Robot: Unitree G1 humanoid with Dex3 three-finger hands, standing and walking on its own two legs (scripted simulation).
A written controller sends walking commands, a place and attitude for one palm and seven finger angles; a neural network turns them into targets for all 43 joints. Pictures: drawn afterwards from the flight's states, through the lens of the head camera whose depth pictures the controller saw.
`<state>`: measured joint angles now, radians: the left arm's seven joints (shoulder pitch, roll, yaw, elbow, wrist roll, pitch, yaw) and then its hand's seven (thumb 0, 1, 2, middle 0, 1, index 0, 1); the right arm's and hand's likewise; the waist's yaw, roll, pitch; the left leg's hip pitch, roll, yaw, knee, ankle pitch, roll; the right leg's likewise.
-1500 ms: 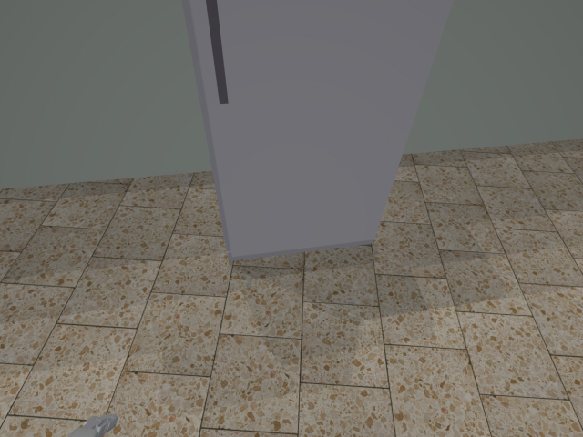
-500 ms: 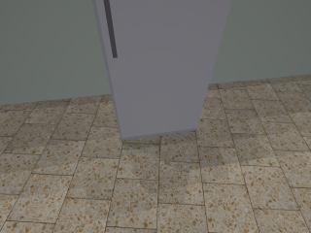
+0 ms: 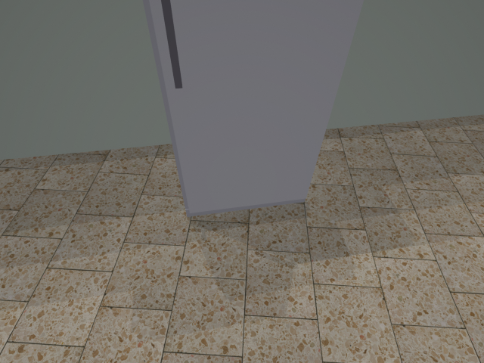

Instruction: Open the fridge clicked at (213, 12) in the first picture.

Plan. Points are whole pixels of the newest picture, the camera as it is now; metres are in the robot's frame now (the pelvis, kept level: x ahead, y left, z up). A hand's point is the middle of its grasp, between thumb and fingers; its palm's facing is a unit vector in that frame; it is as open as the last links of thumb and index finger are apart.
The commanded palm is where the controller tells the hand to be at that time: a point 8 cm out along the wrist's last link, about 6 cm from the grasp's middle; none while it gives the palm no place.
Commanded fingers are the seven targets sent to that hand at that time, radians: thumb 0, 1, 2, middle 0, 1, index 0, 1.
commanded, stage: turn to face it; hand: left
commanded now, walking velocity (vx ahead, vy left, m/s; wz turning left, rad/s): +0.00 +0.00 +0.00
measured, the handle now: out of the picture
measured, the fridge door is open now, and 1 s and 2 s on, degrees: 0 0 0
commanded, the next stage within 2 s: take the last steps up to it in 0.60 s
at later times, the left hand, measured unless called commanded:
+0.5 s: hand out of the picture +0.03 +0.22 -0.19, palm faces +0.08 -0.97 -0.24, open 7.4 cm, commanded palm none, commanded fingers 0.00 0.90 0.90 -0.20 -0.30 -0.20 -0.30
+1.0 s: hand out of the picture -0.09 +0.15 -0.17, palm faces +0.30 -0.94 -0.19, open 7.4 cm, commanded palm none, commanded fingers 0.00 0.90 0.90 -0.20 -0.30 -0.20 -0.30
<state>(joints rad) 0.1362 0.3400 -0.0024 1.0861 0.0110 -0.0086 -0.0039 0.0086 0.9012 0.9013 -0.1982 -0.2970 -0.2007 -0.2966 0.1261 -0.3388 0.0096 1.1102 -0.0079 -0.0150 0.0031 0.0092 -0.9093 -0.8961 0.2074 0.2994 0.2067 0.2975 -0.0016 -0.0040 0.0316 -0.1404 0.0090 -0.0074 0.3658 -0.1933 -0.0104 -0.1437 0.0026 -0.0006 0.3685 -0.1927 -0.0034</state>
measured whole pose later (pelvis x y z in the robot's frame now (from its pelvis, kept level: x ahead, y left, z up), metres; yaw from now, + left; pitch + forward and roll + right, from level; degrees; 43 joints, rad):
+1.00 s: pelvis +0.00 +0.00 +0.00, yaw +14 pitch -1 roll +0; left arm 0.43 0.15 0.02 1.08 0.03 -0.04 0.01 0.01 0.90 0.90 -0.20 -0.30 -0.20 -0.30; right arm 0.27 -0.22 -0.06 1.06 -0.03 0.03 0.02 0.01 -0.91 -0.90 0.20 0.30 0.20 0.30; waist 0.02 0.00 -0.03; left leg -0.44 0.07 0.04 0.94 -0.30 -0.01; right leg -0.06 -0.01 -0.10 0.36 -0.29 -0.03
